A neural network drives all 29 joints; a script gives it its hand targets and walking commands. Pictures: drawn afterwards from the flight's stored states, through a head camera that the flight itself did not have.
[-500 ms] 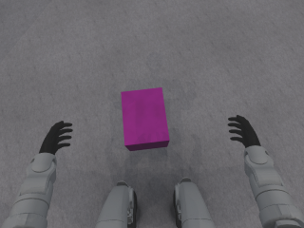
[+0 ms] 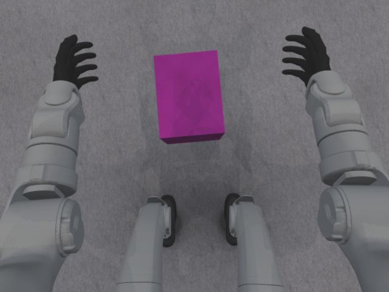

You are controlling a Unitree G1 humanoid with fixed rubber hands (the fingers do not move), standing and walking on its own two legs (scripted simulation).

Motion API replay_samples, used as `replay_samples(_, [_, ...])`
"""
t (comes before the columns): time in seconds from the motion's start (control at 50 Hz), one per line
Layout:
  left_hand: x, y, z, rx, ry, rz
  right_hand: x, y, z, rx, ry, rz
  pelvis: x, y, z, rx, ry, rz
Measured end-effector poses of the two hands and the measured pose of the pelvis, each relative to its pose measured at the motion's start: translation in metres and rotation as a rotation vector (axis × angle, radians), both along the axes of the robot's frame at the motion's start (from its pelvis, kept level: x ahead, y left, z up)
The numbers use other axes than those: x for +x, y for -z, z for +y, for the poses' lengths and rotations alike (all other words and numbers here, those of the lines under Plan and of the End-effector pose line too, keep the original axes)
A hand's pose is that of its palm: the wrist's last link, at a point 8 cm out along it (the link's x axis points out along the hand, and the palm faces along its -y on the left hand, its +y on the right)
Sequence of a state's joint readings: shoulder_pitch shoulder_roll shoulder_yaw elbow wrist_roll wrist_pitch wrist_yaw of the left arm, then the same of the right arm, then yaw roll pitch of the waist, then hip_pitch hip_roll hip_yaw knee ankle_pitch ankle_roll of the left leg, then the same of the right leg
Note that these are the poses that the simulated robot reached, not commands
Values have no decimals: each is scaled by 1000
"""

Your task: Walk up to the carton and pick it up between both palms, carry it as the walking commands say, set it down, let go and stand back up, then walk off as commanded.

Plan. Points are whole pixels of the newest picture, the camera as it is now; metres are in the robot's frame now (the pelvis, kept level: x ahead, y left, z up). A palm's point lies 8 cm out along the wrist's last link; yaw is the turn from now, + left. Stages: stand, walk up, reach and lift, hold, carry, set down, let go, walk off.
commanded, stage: reach and lift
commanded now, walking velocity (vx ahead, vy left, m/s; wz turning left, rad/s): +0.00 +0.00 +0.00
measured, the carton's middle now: (189, 101) +0.58 +0.04 -0.56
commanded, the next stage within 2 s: none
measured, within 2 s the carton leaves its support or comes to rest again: neither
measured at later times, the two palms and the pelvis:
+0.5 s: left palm (81, 59) +0.54 +0.23 -0.10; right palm (296, 48) +0.57 -0.19 -0.11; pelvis +0.01 +0.00 -0.01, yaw +0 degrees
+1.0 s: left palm (122, 97) +0.52 +0.21 -0.28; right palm (261, 86) +0.56 -0.17 -0.30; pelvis -0.02 -0.02 -0.13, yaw +2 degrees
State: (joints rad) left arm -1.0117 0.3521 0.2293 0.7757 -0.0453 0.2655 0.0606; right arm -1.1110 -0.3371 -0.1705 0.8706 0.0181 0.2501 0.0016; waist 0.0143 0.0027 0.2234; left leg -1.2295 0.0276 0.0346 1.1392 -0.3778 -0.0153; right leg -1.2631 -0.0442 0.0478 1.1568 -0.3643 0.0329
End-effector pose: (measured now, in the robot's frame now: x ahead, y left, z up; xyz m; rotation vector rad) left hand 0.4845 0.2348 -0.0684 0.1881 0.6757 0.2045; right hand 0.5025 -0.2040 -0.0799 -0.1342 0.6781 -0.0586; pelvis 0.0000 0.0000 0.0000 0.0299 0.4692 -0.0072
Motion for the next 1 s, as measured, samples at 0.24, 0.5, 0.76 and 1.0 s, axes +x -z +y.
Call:
replay_samples(0.24, [37,33,-8,-39,-11,-34,40,33,11,1,7,-21,11,3,-2,4,-2,89])
replay_samples(0.5, [58,35,-3,-83,-57,-94,64,34,18,71,34,-78,8,6,0,0,-2,119])
replay_samples(0.76, [46,118,-12,-82,-56,-48,58,127,16,122,44,-19,-4,59,-12,18,-17,200])
replay_samples(1.0, [38,216,-25,-102,-70,-47,54,223,36,53,23,-15,-24,126,-19,23,-21,115])
